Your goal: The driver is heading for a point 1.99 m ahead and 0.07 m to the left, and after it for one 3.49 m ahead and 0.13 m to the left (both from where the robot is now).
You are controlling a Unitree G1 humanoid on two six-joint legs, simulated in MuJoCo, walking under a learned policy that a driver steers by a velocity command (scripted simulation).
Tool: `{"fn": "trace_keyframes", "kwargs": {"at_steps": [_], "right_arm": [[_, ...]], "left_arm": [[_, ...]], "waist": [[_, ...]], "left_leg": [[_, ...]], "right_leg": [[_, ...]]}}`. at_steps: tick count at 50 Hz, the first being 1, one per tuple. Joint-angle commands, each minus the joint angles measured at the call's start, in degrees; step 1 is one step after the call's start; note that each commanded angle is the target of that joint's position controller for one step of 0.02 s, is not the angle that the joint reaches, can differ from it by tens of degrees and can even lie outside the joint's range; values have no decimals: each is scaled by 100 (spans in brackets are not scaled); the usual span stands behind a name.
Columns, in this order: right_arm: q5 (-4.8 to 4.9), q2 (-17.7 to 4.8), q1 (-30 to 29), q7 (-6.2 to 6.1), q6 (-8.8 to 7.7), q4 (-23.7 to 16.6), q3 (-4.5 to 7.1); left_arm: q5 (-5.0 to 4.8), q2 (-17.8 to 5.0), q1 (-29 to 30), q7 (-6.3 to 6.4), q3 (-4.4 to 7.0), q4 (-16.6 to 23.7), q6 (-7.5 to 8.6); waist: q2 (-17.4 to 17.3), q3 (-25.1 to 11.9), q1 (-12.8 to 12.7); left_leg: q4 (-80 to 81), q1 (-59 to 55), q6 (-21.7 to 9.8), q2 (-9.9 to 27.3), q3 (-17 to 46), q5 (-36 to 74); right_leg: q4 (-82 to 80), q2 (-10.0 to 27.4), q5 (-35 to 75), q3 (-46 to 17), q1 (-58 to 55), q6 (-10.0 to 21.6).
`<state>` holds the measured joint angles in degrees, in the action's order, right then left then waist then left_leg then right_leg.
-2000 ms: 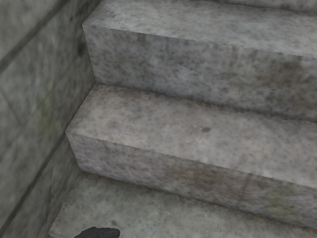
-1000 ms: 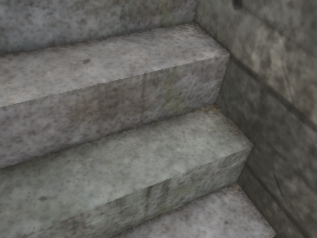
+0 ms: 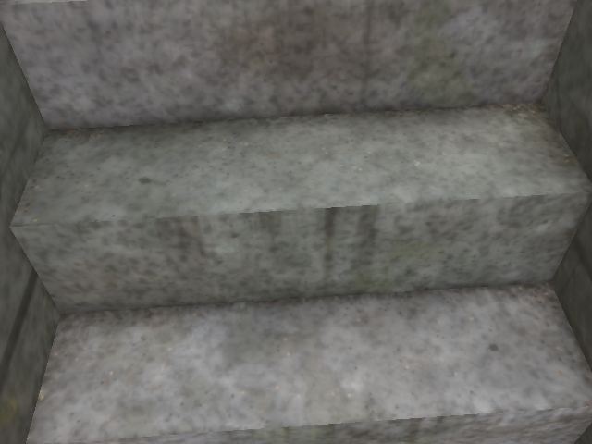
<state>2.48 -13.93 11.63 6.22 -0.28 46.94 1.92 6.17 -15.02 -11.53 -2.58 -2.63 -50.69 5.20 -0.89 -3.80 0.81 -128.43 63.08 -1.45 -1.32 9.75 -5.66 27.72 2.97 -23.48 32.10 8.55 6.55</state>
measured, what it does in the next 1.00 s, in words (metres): walks ahead, turning left: left foot, then right foot 0.22 m higher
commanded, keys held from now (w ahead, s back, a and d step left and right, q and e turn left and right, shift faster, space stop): q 0.22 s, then w+q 0.08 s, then w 0.70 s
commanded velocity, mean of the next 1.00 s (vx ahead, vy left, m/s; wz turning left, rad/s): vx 0.28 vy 0.00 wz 0.31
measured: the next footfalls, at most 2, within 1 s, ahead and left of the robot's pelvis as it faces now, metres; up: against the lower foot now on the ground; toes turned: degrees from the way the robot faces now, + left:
left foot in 0.38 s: +0.05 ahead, +0.19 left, +0.00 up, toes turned +5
right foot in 0.66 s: +0.14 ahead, -0.11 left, +0.22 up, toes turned +14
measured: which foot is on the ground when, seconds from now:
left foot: up 0.00-0.36, down 0.38-0.98, up 1.00-1.00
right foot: down 0.00-0.36, up 0.38-0.64, down 0.66-0.80, up 0.82-0.96, down 0.98-1.00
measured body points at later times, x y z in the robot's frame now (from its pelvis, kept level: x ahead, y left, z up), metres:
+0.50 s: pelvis +0.06 +0.05 -0.02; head +0.07 +0.05 +0.43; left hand +0.27 +0.29 -0.12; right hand -0.09 -0.14 -0.16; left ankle +0.01 +0.19 -0.73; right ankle +0.00 -0.07 -0.46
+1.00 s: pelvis +0.08 -0.06 +0.02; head +0.11 -0.08 +0.47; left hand +0.23 +0.20 -0.05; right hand +0.12 -0.33 -0.14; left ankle +0.01 +0.15 -0.72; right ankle +0.19 -0.17 -0.51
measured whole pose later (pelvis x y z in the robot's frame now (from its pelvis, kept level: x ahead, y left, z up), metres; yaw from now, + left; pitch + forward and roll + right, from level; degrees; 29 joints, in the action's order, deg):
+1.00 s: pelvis +0.08 -0.06 +0.02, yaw +17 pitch +7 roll -1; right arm -0.3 -15.5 22.0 -2.6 -2.3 59.3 3.9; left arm -0.9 -9.7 -2.7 4.6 -2.5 -38.2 -2.0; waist -5.5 -5.1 2.9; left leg -13.4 14.0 -1.9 11.1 4.7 -6.6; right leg 96.3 -1.1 -47.2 -0.9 62.9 4.0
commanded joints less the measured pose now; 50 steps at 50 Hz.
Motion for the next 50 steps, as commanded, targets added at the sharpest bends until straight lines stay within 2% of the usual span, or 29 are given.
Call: {"fn": "trace_keyframes", "kwargs": {"at_steps": [1,4,8,14,16,17,18,19,20,23,25,27,28,29,32,33,35,37,38,40,41,42,43,44,45,46,47,49,50], "right_arm": [[-42,-432,-38,15,-114,-182,127],[-71,-235,-101,-6,-155,-45,119],[-157,-258,-6,-62,-112,189,236],[-227,429,872,-273,-113,347,108],[-188,155,2161,-284,-104,1066,201],[-99,-337,1944,-334,-53,1337,323],[-330,-476,2596,-293,90,1628,374],[-825,9,2831,-169,356,1862,212],[-952,329,2731,-100,546,1846,2],[-276,382,3448,-336,-69,2250,-271],[-465,280,3334,-495,-519,2697,-243],[-751,411,2992,-401,-573,3046,-270],[-746,322,2615,-374,-570,3017,-211],[-662,47,3354,-464,-525,3180,-195],[-392,-402,1681,-437,-363,1973,-81],[-436,-743,1787,-345,-330,1798,23],[-895,-533,2305,-146,-347,1588,-28],[-927,-190,2641,-63,-282,1689,-59],[-723,-88,2760,-22,-196,1759,-85],[-574,57,3883,-23,-117,2065,-43],[-631,-56,4072,-87,-185,2187,-3],[-912,44,3958,-128,-268,2073,-81],[-889,8,3592,-146,-360,1834,-90],[-516,-558,2641,-311,-461,1569,104],[-456,-622,1717,-396,-557,1510,94],[-537,-1355,460,-1017,-546,604,497],[-337,-1646,-599,-1105,-419,428,476],[-98,-1452,430,-1123,-302,575,409],[-129,-1115,819,-913,-88,781,375]], "left_arm": [[-43,-585,140,-1,181,124,127],[8,-563,396,-12,249,64,143],[-229,-695,1336,64,357,291,54],[-61,-1224,1713,41,658,-28,-172],[-130,-839,1556,-263,591,-390,-309],[-140,-255,249,-492,435,-1000,-304],[-120,-80,-3,-746,379,-1330,-441],[-308,59,1070,-828,323,-1280,-671],[-537,44,1987,-828,337,-967,-746],[-337,78,2183,-270,319,-474,-218],[-452,-155,3140,251,218,488,-161],[-565,-19,3404,425,-2,976,-247],[-673,72,3272,469,-116,1308,-281],[-485,-290,3494,441,-72,1543,-293],[-365,48,2515,193,-160,1207,-421],[-605,172,2206,74,-167,918,-479],[-998,-495,1277,-66,165,239,-421],[-808,-813,1412,-147,345,111,-563],[-746,-827,1415,-153,427,159,-599],[-815,-389,2539,-78,358,783,-728],[-790,147,2672,-77,221,964,-754],[-951,457,2764,-44,109,1199,-672],[-899,524,2393,-23,64,1303,-568],[-473,791,1017,166,-180,1579,-530],[-231,831,1301,308,-262,1944,-518],[-282,877,3025,716,-134,2478,-474],[-588,608,2206,790,-147,2336,-507],[-959,282,1266,942,75,1948,-724],[-773,-33,-722,841,293,875,-712]], "waist": [[244,214,26],[200,297,117],[192,-248,523],[1115,-118,1068],[729,-39,1317],[283,19,707],[-989,358,982],[-477,315,1315],[-825,152,1210],[-1089,-1304,883],[-743,-773,1009],[-384,-123,805],[-202,-124,488],[503,-992,638],[55,-1393,-33],[-605,-1387,28],[54,-2459,194],[-50,-1307,480],[-317,-667,529],[-1318,51,1197],[-1874,162,1281],[-1709,271,1142],[-1519,-97,871],[-1876,-242,279],[-998,180,-120],[-811,355,74],[-582,231,-639],[-769,-408,-241],[691,-1052,-736]], "left_leg": [[47,1351,-74,99,210,2],[740,1373,-151,212,133,6],[2904,-263,88,531,-616,-391],[6570,-2011,-93,305,-1457,-1313],[9303,-3027,-370,-215,-1950,-155],[9507,-3711,-929,-465,-1718,696],[10009,-4471,-1799,36,-372,1293],[10317,-5070,-1613,-55,-611,1258],[10261,-4730,-1677,314,-154,1172],[9938,-6207,-1631,1329,1434,2937],[10067,-7288,-1419,2183,2607,1956],[10872,-6631,-1401,2396,2754,1346],[11085,-6133,-1225,2187,2240,1315],[10520,-6769,-916,1846,2240,1599],[11186,-4332,-947,1284,1143,1281],[11622,-3201,-1432,1520,1298,2206],[10934,-3126,-1244,888,320,3326],[10819,-2769,-1147,504,-264,252],[10815,-2852,-1030,548,-432,-568],[10886,-5152,-1242,1072,-54,155],[10937,-6022,-1367,1560,595,-169],[10752,-6363,-944,1492,470,-14],[10674,-6461,-758,1445,343,-107],[11146,-6983,-1033,2811,2058,-1712],[11810,-6439,-1050,3297,2755,-2930],[12752,-4574,-1194,2816,1605,-2971],[13554,-2717,-942,1989,-30,-1933],[12920,-3319,-1240,1353,-1103,639],[10633,-4020,-1195,682,-1971,1542]], "right_leg": [[-1174,2010,2928,-1622,-1378,698],[-1288,2001,3107,-1440,-1598,942],[-1079,1737,4207,-929,-1393,799],[84,2003,7364,-945,-1829,789],[1967,1657,7225,-919,-1739,670],[3199,1138,7192,-1153,-472,450],[5193,342,2662,-1365,1867,240],[7135,233,1042,-2116,3207,623],[8333,61,964,-2480,4323,776],[10178,-101,-1063,-3411,6396,235],[11145,-25,-2756,-4342,8995,51],[11332,295,-2646,-4717,9776,383],[10517,381,-2806,-4747,9404,557],[9503,430,-2519,-4708,9103,640],[5236,105,-2984,-3784,5005,171],[4973,-212,-1806,-3430,3362,-272],[4561,-372,496,-3643,1142,-199],[4057,-13,9,-4523,1591,72],[4297,31,-977,-4606,2271,195],[6417,-313,-2013,-3731,5734,-26],[8431,-446,-1358,-3191,7202,-165],[9359,-253,-1174,-3461,8087,172],[9571,-227,-1229,-3564,8135,359],[9554,347,-2126,-5064,8813,204],[9228,650,-1965,-5257,9150,256],[8659,522,-2008,-4215,6764,-186],[6073,314,-2146,-3155,3721,-208],[5347,-412,-2919,-2251,1945,-206],[4300,-1021,-2513,-3376,1937,148]]}}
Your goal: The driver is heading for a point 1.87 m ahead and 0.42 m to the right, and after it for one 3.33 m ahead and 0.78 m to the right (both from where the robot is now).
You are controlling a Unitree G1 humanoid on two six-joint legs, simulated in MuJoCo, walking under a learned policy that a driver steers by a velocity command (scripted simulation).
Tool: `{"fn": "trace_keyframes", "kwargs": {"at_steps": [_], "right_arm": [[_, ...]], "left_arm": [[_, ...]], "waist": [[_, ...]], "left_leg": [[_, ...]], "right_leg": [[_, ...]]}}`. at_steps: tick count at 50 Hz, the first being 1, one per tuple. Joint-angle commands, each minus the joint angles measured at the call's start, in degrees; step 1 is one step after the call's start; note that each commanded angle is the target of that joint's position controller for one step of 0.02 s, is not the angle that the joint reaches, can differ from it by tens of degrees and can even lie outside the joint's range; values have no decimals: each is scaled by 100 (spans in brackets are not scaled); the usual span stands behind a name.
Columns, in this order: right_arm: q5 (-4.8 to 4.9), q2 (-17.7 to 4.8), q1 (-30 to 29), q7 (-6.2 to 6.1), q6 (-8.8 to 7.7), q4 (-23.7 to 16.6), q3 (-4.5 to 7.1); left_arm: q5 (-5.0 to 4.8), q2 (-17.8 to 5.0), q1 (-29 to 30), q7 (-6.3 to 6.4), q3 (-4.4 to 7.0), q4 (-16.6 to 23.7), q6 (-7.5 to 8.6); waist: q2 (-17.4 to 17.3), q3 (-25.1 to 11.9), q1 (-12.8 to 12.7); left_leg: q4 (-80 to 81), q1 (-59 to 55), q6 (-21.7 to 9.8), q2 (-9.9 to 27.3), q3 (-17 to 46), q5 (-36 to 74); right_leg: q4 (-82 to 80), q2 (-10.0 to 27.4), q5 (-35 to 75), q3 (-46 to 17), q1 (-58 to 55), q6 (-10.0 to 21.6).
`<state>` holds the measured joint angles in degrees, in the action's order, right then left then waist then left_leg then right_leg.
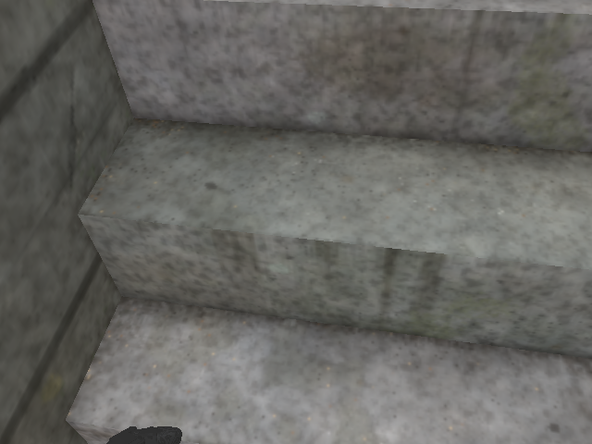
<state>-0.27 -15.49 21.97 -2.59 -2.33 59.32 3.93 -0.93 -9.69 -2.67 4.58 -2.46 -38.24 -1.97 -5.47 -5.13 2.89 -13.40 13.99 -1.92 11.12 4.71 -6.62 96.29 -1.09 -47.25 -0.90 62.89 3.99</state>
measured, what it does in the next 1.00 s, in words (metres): steps on the spot: left foot 0.23 m lower, then right foot 0.22 m higher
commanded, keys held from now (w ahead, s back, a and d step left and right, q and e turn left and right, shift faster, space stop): w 1.00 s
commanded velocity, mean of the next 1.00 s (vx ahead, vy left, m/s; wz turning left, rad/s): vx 0.49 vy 0.00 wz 0.01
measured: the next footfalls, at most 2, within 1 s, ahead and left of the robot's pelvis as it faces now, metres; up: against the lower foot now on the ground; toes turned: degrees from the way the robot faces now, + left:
left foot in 0.32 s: -0.06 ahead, -0.03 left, -0.23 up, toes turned +14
right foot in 0.68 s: +0.15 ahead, -0.17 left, +0.00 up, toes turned +4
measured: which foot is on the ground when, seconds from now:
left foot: up 0.00-0.30, down 0.32-0.70, up 0.72-1.00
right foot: down 0.00-0.24, up 0.26-0.66, down 0.68-1.00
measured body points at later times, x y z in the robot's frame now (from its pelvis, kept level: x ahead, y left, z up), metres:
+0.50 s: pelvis -0.03 -0.06 -0.02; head -0.04 -0.07 +0.43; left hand +0.06 +0.18 -0.13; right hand +0.07 -0.31 -0.16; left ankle -0.10 -0.04 -0.75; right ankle +0.01 -0.17 -0.42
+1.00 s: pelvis +0.02 -0.06 +0.16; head +0.00 -0.08 +0.61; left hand +0.10 +0.18 +0.03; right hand +0.09 -0.28 +0.02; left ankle +0.04 +0.09 -0.35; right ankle +0.10 -0.18 -0.52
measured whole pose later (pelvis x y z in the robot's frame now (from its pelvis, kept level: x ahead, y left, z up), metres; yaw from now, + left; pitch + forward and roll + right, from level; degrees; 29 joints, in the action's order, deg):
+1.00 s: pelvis +0.02 -0.06 +0.16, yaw +1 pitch +0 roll +2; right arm -3.6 -7.7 16.2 0.1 3.4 46.3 2.4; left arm 1.6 -10.6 -15.9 3.6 1.8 -53.4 1.9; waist -0.1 -2.8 4.1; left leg -102.3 51.3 -1.8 -5.4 4.7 -9.7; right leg 56.5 4.6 -35.5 1.4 34.1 5.5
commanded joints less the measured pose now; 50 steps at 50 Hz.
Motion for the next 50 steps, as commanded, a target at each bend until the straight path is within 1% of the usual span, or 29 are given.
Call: {"fn": "trace_keyframes", "kwargs": {"at_steps": [1,2,3,5,6,8,10,12,13,15,16,17,18,19,21,23,28,31,32,33,34,35,36,37,39,41,44,48,50], "right_arm": [[84,-758,-689,149,245,-817,169],[-99,183,-1154,321,339,-1241,-9],[-453,803,-1237,418,353,-1458,-206],[-628,849,-554,412,370,-1545,-343],[-691,650,-495,338,336,-1470,-341],[-539,399,-652,303,417,-1365,-312],[-365,295,-515,232,507,-1487,-319],[-101,314,387,65,565,-1022,-295],[-178,340,-557,42,526,-1022,-280],[-766,-7,-1646,71,279,-1461,-289],[-728,-230,-994,-2,198,-1051,-194],[-775,-194,-582,192,165,-936,-201],[-717,-594,-455,272,122,-1073,-25],[-710,-1462,-767,72,-75,-1107,330],[-571,-591,-912,-108,-266,-957,167],[-542,-355,-74,-128,-279,-607,52],[-450,-667,133,-175,-174,-278,21],[-90,-501,-305,-125,-47,-410,-67],[93,-309,767,-103,11,-213,-107],[46,-865,869,-15,-71,-297,12],[119,-1236,447,46,-151,-438,140],[152,-1090,-26,169,-219,-635,116],[-41,-491,-1148,379,-63,-1181,36],[-375,41,-1567,455,37,-1385,-55],[-448,541,-678,573,266,-1350,-225],[-564,685,211,496,439,-1060,-248],[-549,862,-33,354,521,-1307,-251],[-236,529,281,311,588,-1199,-145],[-298,650,-164,313,686,-1483,-153]], "left_arm": [[-59,-1137,-2898,122,496,-856,-14],[-136,-1537,-2631,165,553,-842,-33],[-177,-1267,-1763,161,466,-809,42],[375,-346,-435,213,390,-589,128],[360,-43,-397,226,363,-693,194],[311,459,-754,266,209,-761,101],[337,401,-466,270,254,-449,18],[307,408,-374,329,228,-336,-110],[165,457,-1248,315,289,-566,-180],[60,234,-1754,183,405,-275,-201],[-93,662,-1463,58,253,-244,-2],[77,511,-1457,0,186,-36,242],[11,238,-1379,-34,171,137,519],[153,-82,-1106,-1,183,329,459],[222,-371,-353,112,310,-28,163],[270,-15,659,84,162,280,115],[110,618,731,15,-214,611,83],[108,434,444,38,-331,395,-39],[-117,522,382,-63,-295,-11,37],[-282,431,-586,-87,-197,-264,125],[-328,109,-1815,-31,-24,-620,130],[-155,-701,-2878,4,214,-1100,95],[150,-1387,-2852,128,435,-1335,-12],[199,-1518,-1537,201,550,-1075,-12],[-15,-1036,-498,142,600,-1137,122],[211,-538,87,8,577,-1110,362],[322,-337,-31,-103,487,-1239,518],[267,-432,-339,-127,449,-923,564],[225,-476,-91,-81,417,-628,508]], "waist": [[2940,-1068,-1391],[4415,-483,-1066],[4107,-162,-590],[1754,-253,381],[1212,-159,306],[1065,-52,-20],[1105,422,61],[15,821,333],[-1048,654,-332],[138,350,-1194],[102,452,-738],[303,585,-747],[490,349,-628],[-593,-365,-768],[-47,226,-243],[762,1185,-8],[813,859,-478],[841,709,-750],[811,-172,-200],[317,-774,-639],[97,-1418,-1404],[769,-1849,-1857],[2676,-1610,-1748],[2421,-1164,-1032],[542,-124,58],[24,479,643],[662,796,589],[1111,653,577],[1701,829,536]], "left_leg": [[-2703,1710,-1109,-1076,-1469,-47],[-5204,2785,-954,-1572,-419,-2187],[-6999,3136,-815,-1741,778,-1966],[-7507,1980,-383,-1580,418,-1243],[-7278,1793,-263,-1652,108,-962],[-6598,1321,-111,-1838,-191,-1216],[-4252,574,-394,-1685,-225,-1446],[415,-306,-651,-1371,-1389,244],[1255,44,-712,-814,-977,2011],[-560,-1110,-279,-389,-829,2633],[26,-2034,-232,-226,-580,2092],[-1156,-3132,32,-233,-808,2913],[-1262,-3627,201,-111,-1138,3697],[-386,-3580,-590,1119,117,1367],[621,-2486,-991,1104,851,-1425],[539,-1954,-840,764,727,-764],[1307,-919,-718,696,223,-116],[1093,599,-817,51,-1078,5104],[306,548,-893,-30,-827,8052],[-590,768,-1018,177,-888,9245],[-1638,687,-995,145,-1089,8961],[-3211,750,-906,-296,-1220,7651],[-5280,2063,-739,-1323,-1065,2305],[-7545,2383,-557,-1786,655,350],[-9133,2659,-427,-1749,550,-314],[-9210,2996,-298,-1683,344,-1107],[-9551,3751,-230,-1750,136,-319],[-9056,3247,54,-1725,-231,-131],[-8502,3573,195,-1415,-113,-516]], "right_leg": [[-4330,-242,-1948,-1938,-3711,613],[-6666,246,-4143,-4556,-3401,1168],[-7481,328,-4195,-5743,-2940,1117],[-4414,-328,-719,-2798,-1689,344],[-3850,-275,86,-2355,-1425,427],[-3883,-436,740,-2102,-1320,442],[-3712,-556,818,-2021,-698,323],[-1637,-1177,865,-525,-790,6],[1076,-1509,1066,-8,-1514,208],[3709,-1570,1588,-388,385,-44],[4091,-1646,1878,-883,1566,84],[4331,-1392,1953,-601,2941,226],[3512,-1168,1921,45,3166,114],[2830,-100,1927,-435,2644,28],[3958,-50,2102,-549,2774,-255],[3574,60,1950,-562,3137,-133],[2343,127,1209,-367,1602,247],[-915,-104,80,859,-2125,360],[-754,-838,-195,1569,-3327,415],[-1102,-859,353,1296,-4389,468],[-2210,-876,820,706,-5225,483],[-3700,-652,96,-403,-5692,464],[-6155,428,-1810,-3465,-5331,1014],[-7345,750,-2176,-5185,-4362,1182],[-6462,1053,-2186,-3994,-2599,1000],[-5852,1191,-1679,-2768,-1879,649],[-5889,1033,-809,-1677,-1993,501],[-6303,1182,-804,-1031,-1773,551],[-6502,1351,-975,-1100,-2061,589]]}}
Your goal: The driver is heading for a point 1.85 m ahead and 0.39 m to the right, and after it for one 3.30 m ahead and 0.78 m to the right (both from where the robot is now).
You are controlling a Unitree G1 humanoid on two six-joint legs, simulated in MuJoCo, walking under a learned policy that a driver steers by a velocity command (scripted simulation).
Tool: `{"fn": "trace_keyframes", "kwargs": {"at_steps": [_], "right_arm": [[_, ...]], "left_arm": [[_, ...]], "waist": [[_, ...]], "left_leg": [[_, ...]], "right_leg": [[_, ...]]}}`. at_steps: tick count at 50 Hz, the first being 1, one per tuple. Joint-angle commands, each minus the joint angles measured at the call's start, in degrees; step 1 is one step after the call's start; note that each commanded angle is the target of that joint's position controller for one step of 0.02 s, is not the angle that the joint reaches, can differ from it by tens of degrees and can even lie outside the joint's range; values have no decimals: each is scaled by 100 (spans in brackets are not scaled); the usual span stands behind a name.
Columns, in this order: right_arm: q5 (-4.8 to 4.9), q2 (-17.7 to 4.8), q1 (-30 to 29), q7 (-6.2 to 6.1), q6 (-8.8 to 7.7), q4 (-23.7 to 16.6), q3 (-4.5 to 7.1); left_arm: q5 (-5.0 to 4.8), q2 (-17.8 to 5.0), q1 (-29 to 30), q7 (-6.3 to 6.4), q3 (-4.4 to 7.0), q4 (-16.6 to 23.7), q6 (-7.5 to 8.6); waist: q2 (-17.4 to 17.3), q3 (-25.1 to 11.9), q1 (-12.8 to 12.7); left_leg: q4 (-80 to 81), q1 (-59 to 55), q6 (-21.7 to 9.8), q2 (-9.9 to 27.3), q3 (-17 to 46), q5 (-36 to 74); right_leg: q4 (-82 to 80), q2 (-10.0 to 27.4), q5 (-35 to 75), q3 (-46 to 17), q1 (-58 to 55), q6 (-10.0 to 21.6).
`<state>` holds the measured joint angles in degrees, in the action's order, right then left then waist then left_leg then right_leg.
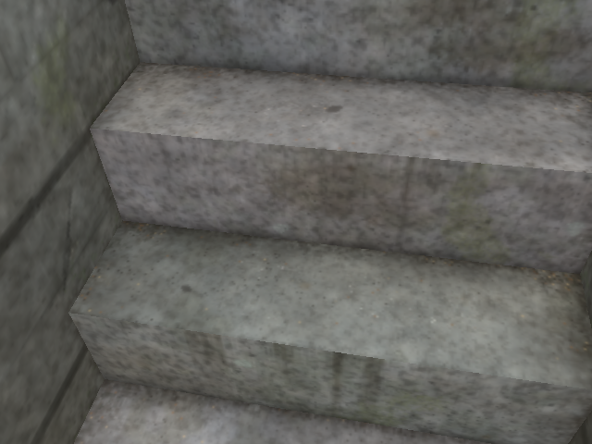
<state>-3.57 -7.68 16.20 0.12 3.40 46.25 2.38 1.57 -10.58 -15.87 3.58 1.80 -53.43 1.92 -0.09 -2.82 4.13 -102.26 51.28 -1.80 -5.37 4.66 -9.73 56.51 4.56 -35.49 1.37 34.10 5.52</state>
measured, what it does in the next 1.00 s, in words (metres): steps to the left: left foot, then right foot 0.21 m lower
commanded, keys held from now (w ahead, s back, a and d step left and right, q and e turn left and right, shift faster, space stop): w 0.74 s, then w+e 0.26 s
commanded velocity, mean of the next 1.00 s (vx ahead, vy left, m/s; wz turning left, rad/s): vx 0.50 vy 0.00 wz -0.06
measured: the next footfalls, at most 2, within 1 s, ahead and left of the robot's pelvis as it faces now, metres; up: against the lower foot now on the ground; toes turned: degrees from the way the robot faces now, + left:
left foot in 0.16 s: +0.04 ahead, +0.21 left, -0.01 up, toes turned -9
right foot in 0.52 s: -0.10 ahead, +0.06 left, -0.22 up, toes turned +2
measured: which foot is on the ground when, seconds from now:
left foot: up 0.00-0.14, down 0.16-0.60, up 0.62-0.80, down 0.82-1.00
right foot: down 0.00-0.20, up 0.22-0.50, down 0.52-0.88, up 0.90-1.00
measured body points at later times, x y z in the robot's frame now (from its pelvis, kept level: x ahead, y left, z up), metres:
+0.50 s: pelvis +0.00 +0.14 -0.13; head +0.04 +0.13 +0.32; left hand +0.04 +0.38 -0.27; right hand +0.20 -0.09 -0.22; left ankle +0.00 +0.22 -0.69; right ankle -0.10 +0.06 -0.84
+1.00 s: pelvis +0.10 +0.28 -0.05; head +0.13 +0.30 +0.40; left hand +0.10 +0.49 -0.22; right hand +0.26 +0.06 -0.15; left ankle +0.18 +0.38 -0.69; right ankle -0.02 +0.16 -0.58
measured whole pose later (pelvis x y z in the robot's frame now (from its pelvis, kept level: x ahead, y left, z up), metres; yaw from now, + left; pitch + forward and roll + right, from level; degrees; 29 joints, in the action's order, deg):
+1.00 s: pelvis +0.10 +0.28 -0.05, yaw -5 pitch +10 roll +4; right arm -1.3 -6.1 0.8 2.3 1.6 48.5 -0.5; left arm -2.5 -9.3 -18.8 -8.2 1.8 -64.3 -1.4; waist 6.8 -7.6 3.3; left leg -63.4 47.7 -3.5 3.4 -13.3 -25.1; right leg 97.7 1.8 5.9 -6.8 45.5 7.6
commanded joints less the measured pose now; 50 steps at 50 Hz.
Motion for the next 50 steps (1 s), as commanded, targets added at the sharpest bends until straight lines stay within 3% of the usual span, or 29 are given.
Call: {"fn": "trace_keyframes", "kwargs": {"at_steps": [1,8,10,12,14,15,16,17,20,21,22,23,26,27,28,29,31,33,36,38,39,40,41,42,44,45,47,49,50], "right_arm": [[17,-207,455,73,156,-188,25],[89,-272,202,155,85,-539,73],[152,-33,954,113,-145,-353,-66],[-163,-98,763,34,-408,-238,-126],[-450,-134,793,-228,-358,-392,-195],[-487,-749,377,-360,-436,-568,-70],[-314,-1653,-463,-522,-619,-828,353],[-199,-1512,-1215,-707,-759,-1020,438],[-154,-506,-1276,-621,-1061,-1035,118],[319,-288,-2427,-256,-467,-1857,-437],[317,-15,-3154,-73,-142,-2044,-489],[77,238,-2841,-6,219,-1946,-566],[70,313,-586,239,651,-1393,-618],[-225,428,-180,536,624,-1465,-691],[-327,-75,-42,441,503,-1071,-674],[-185,-406,-1006,237,477,-1034,-614],[-8,-148,-1103,118,125,-1050,-722],[249,-271,-1632,303,-45,-867,-482],[328,-416,-2896,320,42,-1508,-351],[241,-12,-4027,390,175,-2053,-573],[113,116,-4972,478,283,-2335,-707],[461,437,-5060,521,263,-2304,-827],[587,444,-3750,497,169,-1690,-788],[725,-381,-2216,429,63,-1153,-503],[501,-1274,259,352,127,-94,-97],[4,-1427,1476,473,109,354,-43],[0,-970,1305,312,32,950,-1],[276,-214,-410,428,-28,787,-144],[215,-386,-731,-463,-489,524,-15]], "left_arm": [[-77,-377,1253,60,-8,1045,96],[98,-715,1739,403,245,1591,230],[229,-521,1716,422,285,1807,210],[139,181,1287,257,176,1952,71],[-47,408,2185,69,27,2212,204],[36,182,1680,-124,67,2361,278],[265,-425,1082,-222,212,2327,274],[284,-847,824,-155,364,2246,200],[310,-1019,-963,-115,603,1335,215],[645,-890,-2851,-578,176,49,-533],[939,-280,-3292,-1007,-3,-123,-987],[718,98,-2639,-1284,-217,-86,-1264],[332,1328,-1451,-1592,-980,-566,-1240],[307,131,-1863,-1557,-715,-801,-1058],[518,-1014,-2087,-1332,-340,-768,-845],[727,-995,-3155,-993,-271,-1204,-685],[508,-1577,-2445,-796,148,-1077,-267],[625,-1087,-1580,-880,230,-950,140],[285,-249,-1378,-866,53,-685,393],[197,-470,-2323,-875,137,-1054,291],[-138,-722,-2066,-1033,219,-848,131],[-156,-814,-3004,-1170,207,-1170,75],[-53,-1007,-3075,-1197,225,-1299,103],[34,-1515,-2432,-1301,343,-1085,253],[385,-1333,-1147,-1456,296,-258,174],[94,-792,-1418,-1539,328,-585,10],[-638,236,-4,-1246,-85,-504,-116],[-630,461,183,-1071,-279,-431,-32],[-3,-306,704,-717,176,456,-40]], "waist": [[1273,473,373],[1098,-13,402],[-432,316,543],[-1921,272,-143],[-1634,-166,51],[-1017,-518,-623],[-646,-849,-1011],[-392,-982,-1183],[897,-316,-1374],[-300,-897,-888],[-581,96,-1219],[562,448,-850],[112,-841,887],[721,-1902,1294],[161,-2783,854],[18,-2609,-125],[-519,-599,-313],[-1201,708,-191],[-367,845,-251],[451,865,-473],[816,618,-607],[1366,318,-1000],[1565,-632,-600],[1561,-1544,-84],[-85,-2890,888],[-1744,-3107,834],[-1197,-1177,854],[-267,-771,130],[607,-506,-598]], "left_leg": [[620,-319,221,301,-163,-160],[4916,-1850,-460,1174,-382,-574],[6652,-2295,-593,865,-737,-325],[6850,-2854,-817,756,-237,1257],[6067,-3864,-642,512,-148,2823],[5666,-4760,-833,941,461,3224],[5686,-4678,-1010,1835,1908,1443],[5425,-3486,-1150,2278,2576,767],[3934,-385,-986,1214,1045,-287],[2481,-79,-1050,94,774,491],[1870,1581,-1146,-263,1151,-186],[945,2742,-1099,-691,920,-1146],[1737,31,-1465,-148,42,-1537],[1612,677,-1050,-163,191,-1980],[1374,1917,-893,111,731,-1961],[-519,2694,-799,185,1145,-1763],[-2810,5850,-576,604,2092,-1689],[-2764,5826,-585,947,1447,-941],[-1491,4128,-753,1312,-64,-518],[-169,3170,-953,1512,-609,-614],[1779,1249,-711,1205,-1707,-2395],[1620,565,-518,844,-1338,-3272],[1259,-170,-497,277,-1908,-2179],[2373,-1487,-589,56,-1586,-1173],[5391,-5665,-1509,1531,1267,923],[7115,-5165,-2367,2857,3722,2217],[7005,-2932,-1504,2370,2932,-543],[7053,-2181,-1006,2279,1767,-889],[7426,-1892,-635,2509,2372,-2129]], "right_leg": [[-2512,875,-2255,-1421,718,489],[-1548,1188,-2014,-1471,-158,362],[783,315,-1562,-198,-123,-148],[4641,-896,-116,881,773,-605],[6453,-1272,-175,-322,2465,-733],[5753,-1117,-383,-270,2805,-776],[5240,-546,392,-839,2598,-650],[4591,-194,991,-1183,1604,-580],[1952,-837,2228,-8,-1499,-586],[540,-457,4270,-1628,-1165,374],[-389,-282,4475,-1273,-1933,556],[-1719,-366,5182,-1042,-2397,752],[-4442,-655,3871,21,-1126,769],[-2046,172,8221,-1358,-2753,1462],[-2108,789,8046,-2127,-4598,1820],[-2018,949,6554,-2407,-4453,1622],[-3402,2406,2668,-4718,-5818,2006],[-4266,2434,1848,-4192,-4924,1808],[-4175,1013,1693,-2014,-2040,1035],[-4724,1071,2625,-2006,-1153,988],[-5683,1083,4040,-1630,84,1266],[-5379,1313,5606,-1975,85,1292],[-4832,1203,9928,-1193,-1115,1319],[-3460,806,13077,-595,-1500,960],[-663,217,10042,-803,1546,574],[2189,-455,4651,-995,1203,57],[4435,167,4737,-1332,2399,201],[6342,42,3797,-1401,3149,579],[6012,-655,4266,-1298,1151,33]]}}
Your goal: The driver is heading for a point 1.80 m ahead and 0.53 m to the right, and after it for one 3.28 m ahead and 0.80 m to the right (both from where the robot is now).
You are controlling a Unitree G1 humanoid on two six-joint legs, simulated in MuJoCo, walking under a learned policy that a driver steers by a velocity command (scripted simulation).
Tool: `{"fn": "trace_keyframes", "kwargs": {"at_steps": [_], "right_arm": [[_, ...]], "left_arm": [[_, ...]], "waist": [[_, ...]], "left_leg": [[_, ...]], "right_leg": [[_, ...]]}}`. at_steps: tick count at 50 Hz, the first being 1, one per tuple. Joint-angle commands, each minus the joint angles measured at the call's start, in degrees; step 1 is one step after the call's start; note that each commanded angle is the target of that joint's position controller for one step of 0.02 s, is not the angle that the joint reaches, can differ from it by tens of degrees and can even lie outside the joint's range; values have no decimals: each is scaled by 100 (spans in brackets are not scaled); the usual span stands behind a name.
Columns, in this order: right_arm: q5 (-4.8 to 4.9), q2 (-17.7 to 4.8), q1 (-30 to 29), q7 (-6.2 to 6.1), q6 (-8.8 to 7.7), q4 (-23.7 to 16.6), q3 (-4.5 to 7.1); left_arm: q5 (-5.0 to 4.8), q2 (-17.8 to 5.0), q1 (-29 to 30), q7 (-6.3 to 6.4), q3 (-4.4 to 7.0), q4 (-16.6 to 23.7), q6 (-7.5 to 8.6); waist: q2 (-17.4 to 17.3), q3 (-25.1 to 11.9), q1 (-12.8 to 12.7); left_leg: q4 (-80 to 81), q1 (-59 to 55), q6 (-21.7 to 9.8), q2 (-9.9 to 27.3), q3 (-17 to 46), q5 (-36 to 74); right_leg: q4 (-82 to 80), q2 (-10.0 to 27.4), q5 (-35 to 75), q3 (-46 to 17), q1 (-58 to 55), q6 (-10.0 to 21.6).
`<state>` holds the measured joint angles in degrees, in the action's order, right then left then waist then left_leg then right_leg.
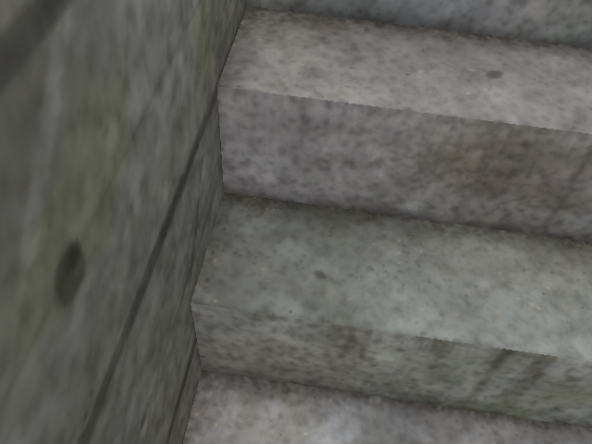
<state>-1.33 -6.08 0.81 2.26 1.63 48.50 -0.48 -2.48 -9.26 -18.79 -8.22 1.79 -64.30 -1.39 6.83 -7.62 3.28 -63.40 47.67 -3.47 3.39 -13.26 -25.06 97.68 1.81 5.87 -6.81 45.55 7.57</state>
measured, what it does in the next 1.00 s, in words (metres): climbs, turning right: right foot 0.22 m higher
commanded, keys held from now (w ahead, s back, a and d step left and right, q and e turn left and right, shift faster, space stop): w+e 0.86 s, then w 0.14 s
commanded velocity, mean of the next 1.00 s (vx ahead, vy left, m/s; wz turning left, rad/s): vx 0.50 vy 0.00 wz -0.53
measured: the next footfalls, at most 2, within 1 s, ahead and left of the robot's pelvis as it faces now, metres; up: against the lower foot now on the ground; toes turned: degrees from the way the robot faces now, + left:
right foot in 0.72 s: +0.31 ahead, -0.38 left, +0.22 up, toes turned -27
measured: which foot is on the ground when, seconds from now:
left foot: down 0.00-0.72, up 0.74-1.00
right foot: up 0.00-0.70, down 0.72-1.00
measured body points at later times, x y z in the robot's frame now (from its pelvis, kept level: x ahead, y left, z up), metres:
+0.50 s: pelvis +0.10 -0.04 +0.09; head +0.10 -0.02 +0.54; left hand +0.11 +0.19 -0.07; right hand +0.20 -0.28 -0.03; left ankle +0.07 +0.10 -0.64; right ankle +0.08 -0.19 -0.31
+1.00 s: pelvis +0.19 -0.28 +0.26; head +0.20 -0.31 +0.71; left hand +0.23 -0.06 +0.11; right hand +0.21 -0.54 +0.11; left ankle +0.27 -0.12 -0.20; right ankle +0.27 -0.35 -0.42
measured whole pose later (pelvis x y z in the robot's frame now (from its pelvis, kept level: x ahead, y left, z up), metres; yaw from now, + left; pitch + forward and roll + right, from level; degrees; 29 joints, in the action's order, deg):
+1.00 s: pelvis +0.19 -0.28 +0.26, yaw -26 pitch +6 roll +3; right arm -1.5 -12.5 8.3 2.6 -2.9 54.1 1.5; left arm 1.2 -7.6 -22.5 -1.3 -1.6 -65.5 1.4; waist -0.8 -4.9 -2.3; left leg -112.3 60.9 -6.6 -2.0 5.2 5.0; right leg 53.6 -10.4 -22.0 -4.7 42.1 2.7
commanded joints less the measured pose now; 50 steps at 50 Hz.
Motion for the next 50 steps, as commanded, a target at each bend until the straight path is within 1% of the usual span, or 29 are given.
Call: {"fn": "trace_keyframes", "kwargs": {"at_steps": [1,2,4,6,7,9,11,14,19,23,24,29,31,32,33,34,35,36,37,38,39,40,41,42,45,46,48,49,50], "right_arm": [[183,-576,540,-813,-535,315,207],[-224,83,-408,65,-537,315,-49],[-139,215,-959,480,-598,227,-73],[-96,-837,-1301,396,-578,-14,238],[-144,-1046,-963,356,-544,137,269],[-344,-900,-531,530,-474,243,264],[-267,-984,400,369,-762,455,241],[-508,-1000,849,276,-823,674,214],[-590,-1159,333,343,-831,513,167],[-746,-1069,624,449,-774,857,108],[-728,-1122,692,478,-735,959,119],[-903,-1234,833,516,-740,1407,129],[-727,-1395,839,554,-812,1334,165],[-864,-1547,409,648,-863,1180,178],[-439,-1958,571,916,-848,1288,353],[-390,-2358,91,956,-699,1130,498],[-295,-2342,-376,918,-665,667,515],[-434,-2300,-670,922,-615,513,561],[-940,-1327,2089,1226,-603,1236,224],[-1034,-1228,1944,1451,-478,1204,323],[-714,-1519,1918,1341,-318,1290,553],[-291,-1374,1958,1099,-317,1224,581],[-144,-1087,1994,829,-309,1409,494],[-212,-1010,1944,674,-422,1412,461],[-64,-936,1049,385,-591,1220,482],[-387,-350,208,-72,-641,68,68],[-117,-62,109,-444,-552,-28,-106],[287,-1368,1036,8,-374,378,321],[175,-1640,1048,104,-420,384,503]], "left_arm": [[459,-450,990,639,243,1603,103],[-331,342,556,365,-188,1232,3],[-203,169,-156,355,-282,1174,-49],[-314,23,-475,428,-321,1140,-14],[-439,-261,-572,288,-255,1033,-25],[-293,-17,-428,280,-440,1124,-229],[-57,-388,-379,262,-312,1336,-153],[-4,-452,-41,306,-285,1597,-134],[115,-351,-532,336,-154,1372,-77],[57,-272,-10,449,-208,1755,-45],[79,-248,219,476,-239,1921,-71],[79,-46,398,487,-421,2102,-226],[207,-449,1323,483,-458,2668,-366],[143,-751,1767,530,-362,2943,-407],[193,-1118,2846,425,-393,3290,-506],[12,-906,2533,266,-493,3097,-580],[95,-782,1013,104,-381,2545,-410],[150,-1177,-208,103,-172,2103,-188],[-12,-1656,-844,358,-101,1468,39],[181,-2285,-2432,632,75,831,-189],[243,-2460,-2394,444,133,622,-104],[254,-2241,-1735,386,113,478,53],[299,-1788,-1161,381,1,513,-13],[244,-1186,-795,271,-196,625,63],[249,-645,260,251,-397,782,95],[335,-308,626,972,-32,167,316],[212,-555,228,1335,-83,-219,623],[546,-621,1318,575,-350,774,533],[482,-788,1333,366,-189,1099,567]], "waist": [[-419,342,-807],[-2354,-45,-791],[-1249,-25,-1443],[-1129,-128,-1568],[-1382,-235,-1407],[-596,239,-1140],[-912,-99,-710],[-1152,135,-491],[-939,673,-794],[-751,740,-629],[-1096,727,-607],[-855,784,-829],[-1346,469,-1102],[-1392,521,-1326],[-1791,574,-1275],[-2023,471,-1614],[-2608,253,-2155],[-2201,-320,-2608],[-616,-1951,-1639],[428,-3531,-1669],[547,-2908,-1572],[1579,-1962,-1047],[2322,-1590,-824],[1982,-1230,-654],[34,-398,-615],[436,18,-47],[20,558,-178],[-427,-129,-24],[-453,519,-39]], "left_leg": [[3573,-1196,-164,1696,3525,-681],[3444,-2071,-97,873,1430,1093],[3751,-1757,-134,1011,568,2013],[4453,-757,-57,727,-169,1087],[4690,-729,-249,943,74,1127],[4682,-2049,-527,1404,635,1057],[4585,-3177,-548,1119,176,1161],[4840,-4666,-793,1565,545,1046],[5480,-4587,-915,2073,632,57],[5597,-5868,-1123,2354,587,489],[5713,-6104,-1337,2525,747,624],[5994,-6120,-1067,2569,269,549],[6054,-5521,-816,2222,-118,-11],[6285,-4452,-675,1825,-606,2],[7136,-2990,-987,1954,-459,620],[6753,-2701,-1186,1841,-594,2033],[5910,-3090,-1189,2128,-567,6010],[3799,-3818,-1073,1741,-816,8488],[1498,-1145,-933,1874,671,8558],[-361,-620,-416,992,1166,3488],[-2379,-161,-528,190,2032,4434],[-3409,469,-637,-162,2273,4358],[-3916,782,-717,-348,2682,4400],[-4388,896,-869,-316,2741,4374],[-5058,1362,-653,-265,2952,3976],[-5239,883,-340,-643,1613,2999],[-5501,1951,-236,-493,1697,2146],[-4885,1675,-320,-245,2830,3259],[-4873,1819,-117,-122,2433,2700]], "right_leg": [[2227,-553,3,-519,283,-328],[3143,-289,-482,-1171,2500,520],[2537,-130,-1432,-656,2369,678],[2111,-220,-1500,335,1427,318],[3712,-296,-1410,494,1373,122],[3502,-445,-1048,-282,2801,197],[2936,-430,-965,33,3138,53],[2599,-255,-1407,-266,3921,-144],[3087,-274,-1993,-483,3660,-28],[2966,-256,-2505,-867,4620,269],[3523,-244,-3070,-843,4920,292],[4116,39,-3679,-652,5576,449],[2096,369,-3742,-179,4929,627],[800,503,-3225,153,3579,828],[-630,203,-4965,700,1545,637],[-1014,-205,-3909,1184,849,605],[-15,-837,-3331,1704,398,368],[-1792,-1128,-2011,1288,97,614],[-2796,-1030,-1279,-415,-3968,1133],[-5166,-101,-1369,-3716,-4970,1706],[-6447,-38,-3587,-4017,-4095,661],[-6733,-164,-4978,-3280,-2973,175],[-6242,-425,-5156,-2616,-2351,473],[-6084,-418,-4903,-2482,-1879,489],[-6544,15,-5832,-3855,-831,-11],[-6815,-499,-6272,-2822,-614,-632],[-6872,-466,-5297,-2035,-1261,-989],[-6583,-124,-5061,-2152,-550,-713],[-6875,-118,-4368,-1840,-370,-605]]}}
Velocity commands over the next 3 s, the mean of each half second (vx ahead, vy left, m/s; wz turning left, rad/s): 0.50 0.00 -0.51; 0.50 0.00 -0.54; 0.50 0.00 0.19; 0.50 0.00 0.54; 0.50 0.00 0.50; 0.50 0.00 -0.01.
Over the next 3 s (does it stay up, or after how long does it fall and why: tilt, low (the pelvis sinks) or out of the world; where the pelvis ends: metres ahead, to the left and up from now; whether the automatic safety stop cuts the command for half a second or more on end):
stays up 0.63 -0.36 0.54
